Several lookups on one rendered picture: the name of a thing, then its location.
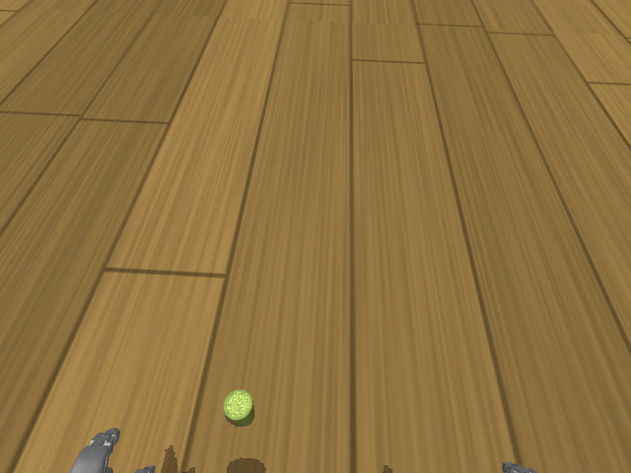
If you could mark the left robot hand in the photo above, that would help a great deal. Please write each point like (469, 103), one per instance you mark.
(94, 458)

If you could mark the cup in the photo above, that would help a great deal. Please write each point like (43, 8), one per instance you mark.
(238, 407)

